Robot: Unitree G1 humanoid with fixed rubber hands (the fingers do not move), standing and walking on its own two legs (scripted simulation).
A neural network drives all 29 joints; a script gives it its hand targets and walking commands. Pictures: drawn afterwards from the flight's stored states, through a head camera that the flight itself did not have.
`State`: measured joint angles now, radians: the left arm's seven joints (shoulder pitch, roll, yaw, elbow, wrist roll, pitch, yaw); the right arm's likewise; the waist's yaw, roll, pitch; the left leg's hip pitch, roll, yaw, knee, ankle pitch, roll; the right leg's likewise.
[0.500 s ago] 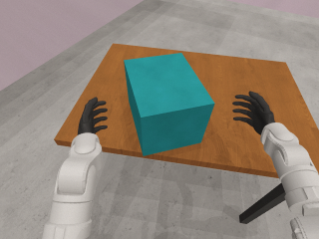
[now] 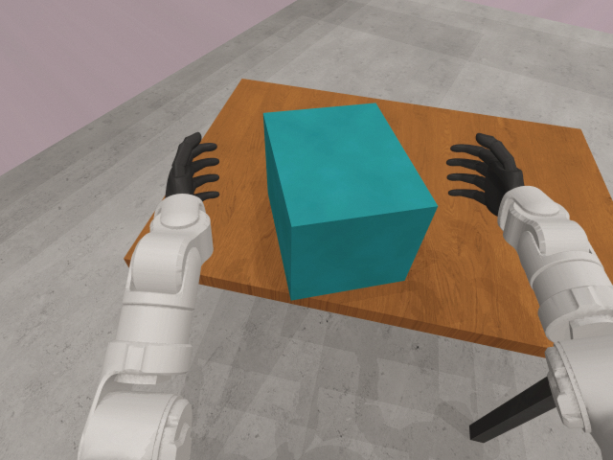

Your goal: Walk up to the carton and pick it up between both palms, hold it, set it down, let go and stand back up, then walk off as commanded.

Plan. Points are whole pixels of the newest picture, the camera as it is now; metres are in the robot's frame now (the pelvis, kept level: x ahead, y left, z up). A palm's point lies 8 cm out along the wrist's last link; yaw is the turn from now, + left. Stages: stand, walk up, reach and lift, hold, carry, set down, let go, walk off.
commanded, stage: reach and lift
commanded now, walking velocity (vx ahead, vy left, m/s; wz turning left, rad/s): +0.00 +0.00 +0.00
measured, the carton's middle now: (334, 198) +0.52 +0.00 +0.01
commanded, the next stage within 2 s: none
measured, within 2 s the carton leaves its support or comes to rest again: neither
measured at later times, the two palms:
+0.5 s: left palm (189, 158) +0.41 +0.19 +0.17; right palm (481, 146) +0.48 -0.18 +0.17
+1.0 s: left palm (191, 201) +0.42 +0.20 +0.09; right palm (459, 179) +0.49 -0.18 +0.10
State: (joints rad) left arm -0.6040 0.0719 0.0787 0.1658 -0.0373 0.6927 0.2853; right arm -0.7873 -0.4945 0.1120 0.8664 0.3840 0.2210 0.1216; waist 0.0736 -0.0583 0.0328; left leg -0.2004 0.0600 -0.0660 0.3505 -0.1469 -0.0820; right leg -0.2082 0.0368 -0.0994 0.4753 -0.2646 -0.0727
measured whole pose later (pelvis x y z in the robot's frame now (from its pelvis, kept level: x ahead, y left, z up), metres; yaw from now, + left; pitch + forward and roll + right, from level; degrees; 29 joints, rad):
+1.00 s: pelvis +0.01 +0.01 +0.00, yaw +0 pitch +10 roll +1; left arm -0.78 0.07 0.09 0.65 -0.04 0.21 0.24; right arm -1.07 -0.48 0.12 1.33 0.38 -0.05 0.15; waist 0.12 -0.04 0.01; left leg -0.40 0.06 -0.07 0.35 -0.12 -0.09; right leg -0.39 0.03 -0.10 0.44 -0.22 -0.07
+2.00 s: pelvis +0.01 +0.01 +0.00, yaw +0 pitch +17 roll +1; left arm -0.78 -0.16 0.33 0.72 0.29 0.03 0.16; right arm -1.07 -0.26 -0.42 1.28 -0.15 -0.16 0.14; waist 0.12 -0.04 -0.09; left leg -0.54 0.06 -0.07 0.35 -0.11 -0.09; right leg -0.53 0.04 -0.10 0.44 -0.20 -0.07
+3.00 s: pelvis +0.00 +0.01 +0.00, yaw +0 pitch +16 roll +1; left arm -0.78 -0.20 0.49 0.68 0.42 0.03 0.14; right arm -1.03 -0.12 -0.61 1.14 -0.34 -0.16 0.13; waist 0.09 -0.04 -0.10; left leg -0.54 0.06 -0.06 0.35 -0.10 -0.07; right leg -0.53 0.04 -0.10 0.44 -0.20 -0.07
